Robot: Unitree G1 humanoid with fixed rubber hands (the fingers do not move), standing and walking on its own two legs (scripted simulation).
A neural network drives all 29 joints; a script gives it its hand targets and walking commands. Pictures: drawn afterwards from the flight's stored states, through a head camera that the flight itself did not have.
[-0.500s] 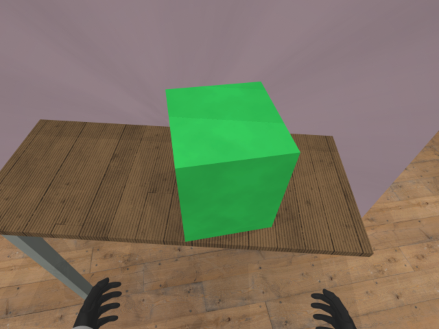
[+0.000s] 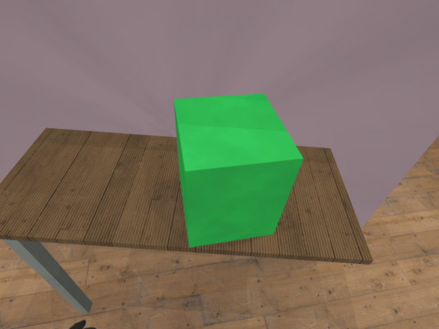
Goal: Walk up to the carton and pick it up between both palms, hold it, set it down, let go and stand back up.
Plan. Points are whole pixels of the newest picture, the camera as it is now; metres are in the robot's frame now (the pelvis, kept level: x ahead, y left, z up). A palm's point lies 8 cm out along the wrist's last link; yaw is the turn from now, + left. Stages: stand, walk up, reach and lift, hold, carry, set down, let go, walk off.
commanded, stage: stand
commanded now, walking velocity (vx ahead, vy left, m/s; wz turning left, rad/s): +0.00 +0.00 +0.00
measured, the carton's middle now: (226, 170) +0.44 +0.00 +0.05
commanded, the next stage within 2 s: none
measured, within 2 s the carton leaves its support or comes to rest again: neither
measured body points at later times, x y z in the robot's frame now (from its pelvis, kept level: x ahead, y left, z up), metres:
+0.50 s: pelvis -0.01 +0.00 +0.00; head -0.02 +0.01 +0.45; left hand +0.09 +0.27 -0.12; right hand +0.10 -0.28 -0.11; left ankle -0.02 +0.12 -0.74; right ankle +0.00 -0.13 -0.74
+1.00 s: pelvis -0.02 +0.00 +0.00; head -0.04 +0.01 +0.45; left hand +0.07 +0.27 -0.13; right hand +0.08 -0.29 -0.12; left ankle -0.02 +0.12 -0.74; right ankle +0.00 -0.13 -0.74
